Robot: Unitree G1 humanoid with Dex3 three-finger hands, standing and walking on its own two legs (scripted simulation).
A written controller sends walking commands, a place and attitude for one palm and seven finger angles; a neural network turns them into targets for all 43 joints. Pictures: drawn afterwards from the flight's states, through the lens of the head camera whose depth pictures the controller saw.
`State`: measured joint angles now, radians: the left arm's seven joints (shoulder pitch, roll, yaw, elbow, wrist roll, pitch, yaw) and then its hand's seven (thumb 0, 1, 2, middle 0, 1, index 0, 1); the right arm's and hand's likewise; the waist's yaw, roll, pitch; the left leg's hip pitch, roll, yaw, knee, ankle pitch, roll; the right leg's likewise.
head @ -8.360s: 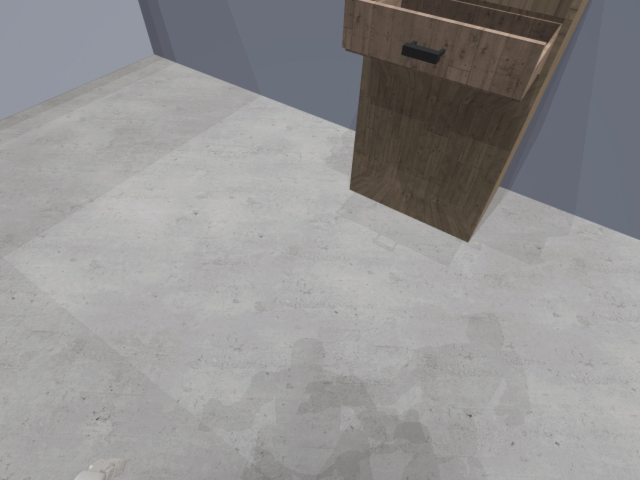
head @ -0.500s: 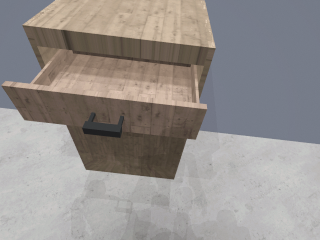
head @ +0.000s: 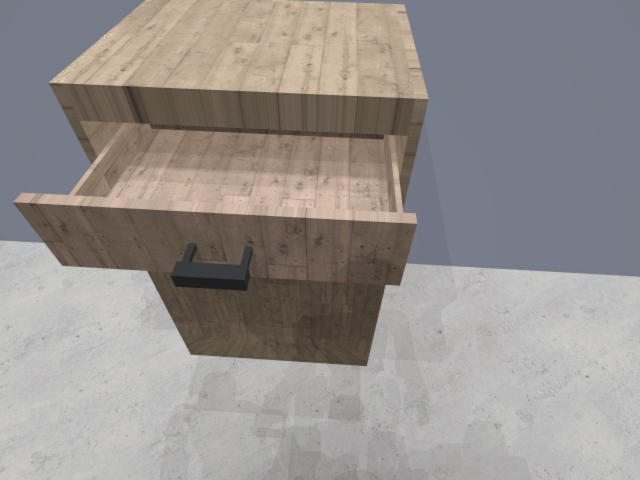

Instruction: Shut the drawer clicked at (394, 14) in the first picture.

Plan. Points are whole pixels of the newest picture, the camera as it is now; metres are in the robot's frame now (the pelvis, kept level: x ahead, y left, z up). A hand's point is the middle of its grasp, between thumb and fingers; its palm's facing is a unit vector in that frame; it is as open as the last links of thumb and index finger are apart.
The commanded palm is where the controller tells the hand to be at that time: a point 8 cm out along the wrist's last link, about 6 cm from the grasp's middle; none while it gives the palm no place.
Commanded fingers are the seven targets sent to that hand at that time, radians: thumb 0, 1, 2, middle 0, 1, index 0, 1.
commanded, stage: come to a stop and stand still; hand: left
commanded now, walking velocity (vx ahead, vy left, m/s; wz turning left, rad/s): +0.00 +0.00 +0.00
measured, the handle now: (215, 263) +0.39 +0.17 +0.05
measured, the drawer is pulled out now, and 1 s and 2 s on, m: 0.20 0.20 0.20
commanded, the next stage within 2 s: look again from close up in 0.78 s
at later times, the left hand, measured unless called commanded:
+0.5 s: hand out of the picture +0.04 +0.17 -0.17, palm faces -0.02 -0.98 -0.18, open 7.3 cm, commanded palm none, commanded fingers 0.00 0.90 0.90 -0.20 -0.30 -0.20 -0.30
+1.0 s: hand out of the picture +0.01 +0.16 -0.17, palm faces +0.00 -0.99 -0.15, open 7.4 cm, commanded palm none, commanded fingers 0.00 0.90 0.90 -0.20 -0.30 -0.20 -0.30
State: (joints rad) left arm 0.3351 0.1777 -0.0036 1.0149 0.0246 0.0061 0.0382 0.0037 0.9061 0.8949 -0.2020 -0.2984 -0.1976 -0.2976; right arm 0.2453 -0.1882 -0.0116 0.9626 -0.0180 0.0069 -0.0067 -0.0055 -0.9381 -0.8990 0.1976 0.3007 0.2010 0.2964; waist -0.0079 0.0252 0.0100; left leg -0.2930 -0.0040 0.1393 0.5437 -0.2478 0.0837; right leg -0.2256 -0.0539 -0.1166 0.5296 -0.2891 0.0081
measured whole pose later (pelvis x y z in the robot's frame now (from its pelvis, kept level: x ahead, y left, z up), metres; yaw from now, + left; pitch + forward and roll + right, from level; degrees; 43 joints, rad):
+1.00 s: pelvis +0.04 +0.00 +0.01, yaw -1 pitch -1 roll +0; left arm 0.32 0.13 -0.02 1.12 0.01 0.00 0.04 0.00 0.91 0.89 -0.20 -0.30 -0.20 -0.30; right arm 0.27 -0.14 0.02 1.14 -0.01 -0.02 -0.02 0.01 -0.93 -0.90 0.20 0.30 0.20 0.30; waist 0.00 -0.03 0.05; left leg -0.15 -0.03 0.16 0.40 -0.23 0.08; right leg -0.11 -0.07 -0.09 0.41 -0.28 0.03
